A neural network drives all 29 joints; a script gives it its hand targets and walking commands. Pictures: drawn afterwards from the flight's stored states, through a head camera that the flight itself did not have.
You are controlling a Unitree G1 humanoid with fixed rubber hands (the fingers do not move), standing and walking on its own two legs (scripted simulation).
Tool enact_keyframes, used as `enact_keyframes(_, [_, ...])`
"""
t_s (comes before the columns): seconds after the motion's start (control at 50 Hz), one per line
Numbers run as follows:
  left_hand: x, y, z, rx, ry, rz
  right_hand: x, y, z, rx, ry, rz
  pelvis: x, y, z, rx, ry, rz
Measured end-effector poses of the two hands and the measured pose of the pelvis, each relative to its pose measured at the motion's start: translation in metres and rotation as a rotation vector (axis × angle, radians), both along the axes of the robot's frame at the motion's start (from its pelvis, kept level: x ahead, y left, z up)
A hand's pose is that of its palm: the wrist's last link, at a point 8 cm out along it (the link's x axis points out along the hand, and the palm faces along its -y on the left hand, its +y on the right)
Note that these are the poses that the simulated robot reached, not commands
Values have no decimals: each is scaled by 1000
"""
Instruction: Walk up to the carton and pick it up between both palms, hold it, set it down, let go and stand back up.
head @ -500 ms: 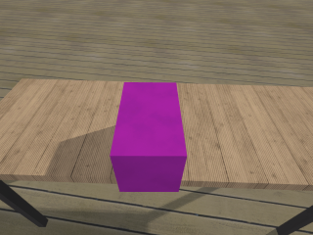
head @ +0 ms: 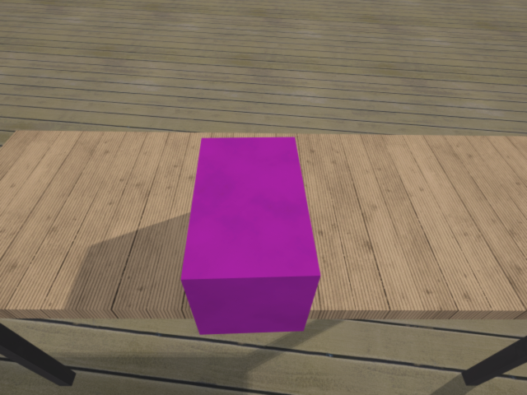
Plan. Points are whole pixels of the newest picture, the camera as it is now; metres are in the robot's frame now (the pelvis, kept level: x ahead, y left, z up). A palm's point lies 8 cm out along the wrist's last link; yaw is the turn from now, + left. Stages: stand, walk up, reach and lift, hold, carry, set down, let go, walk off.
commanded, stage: walk up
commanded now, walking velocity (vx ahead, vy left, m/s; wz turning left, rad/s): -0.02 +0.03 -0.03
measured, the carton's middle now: (250, 229) +0.41 +0.02 +0.02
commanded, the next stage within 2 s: stand in 1.98 s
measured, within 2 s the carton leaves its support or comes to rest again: neither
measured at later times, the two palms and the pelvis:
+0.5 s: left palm out of the picture -0.03 +0.22 -0.16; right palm out of the picture -0.01 -0.26 -0.19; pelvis -0.07 -0.02 -0.04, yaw +0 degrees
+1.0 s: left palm out of the picture -0.13 +0.24 -0.15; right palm out of the picture -0.17 -0.19 -0.14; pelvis -0.13 +0.01 +0.00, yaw -1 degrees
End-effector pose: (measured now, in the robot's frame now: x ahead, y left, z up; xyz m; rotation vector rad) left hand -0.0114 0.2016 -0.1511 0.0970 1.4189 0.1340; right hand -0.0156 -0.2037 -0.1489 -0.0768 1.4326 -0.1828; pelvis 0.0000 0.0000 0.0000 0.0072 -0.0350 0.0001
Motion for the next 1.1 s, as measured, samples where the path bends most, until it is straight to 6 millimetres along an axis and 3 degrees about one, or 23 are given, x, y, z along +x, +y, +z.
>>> enact_keyframes(0.12, [15, 7, 2, 17, -35, 5, 5, 3, 0, 5, 4, -4, 4, 1, 1, 0, -4, 3])
enact_keyframes(0.22, [13, 6, 0, 12, -15, 9, 9, 3, 1, -1, 0, -3, 5, 2, 0, -1, 1, 0])
enact_keyframes(0.4, [-1, 25, -15, 105, -28, -5, 9, -36, -21, -80, -46, -2, -37, -6, -24, 18, 17, -12])
enact_keyframes(0.5, [-22, 19, -12, 147, -80, 23, 7, -55, -42, -75, -57, 48, -66, -16, -35, 26, -4, 9])
enact_keyframes(0.64, [-70, 11, 5, 121, -54, 48, 1, -53, -20, -50, -142, 77, -100, -12, -17, 42, 10, 15])
enact_keyframes(0.74, [-79, 18, 4, 85, -98, 42, -30, -42, -8, -60, -158, 64, -118, -2, -13, 9, 34, 24])
enact_keyframes(0.84, [-89, 31, -6, 35, -133, 69, -84, -18, 4, -71, -105, 65, -134, 9, -9, 13, 15, 13])
enact_keyframes(0.92, [-106, 36, -2, 0, -106, 92, -126, 2, 15, -50, -53, 62, -133, 13, 2, -6, 1, 7])
enact_keyframes(1.0, [-118, 36, -3, -4, -54, 49, -156, 14, 12, -14, -13, 1, -129, 12, 3, 0, -7, -9])
enact_keyframes(1.1, [-102, 33, -2, 31, -47, -7, -185, 17, -3, 22, 76, -68, -118, 5, -6, 25, -2, -39])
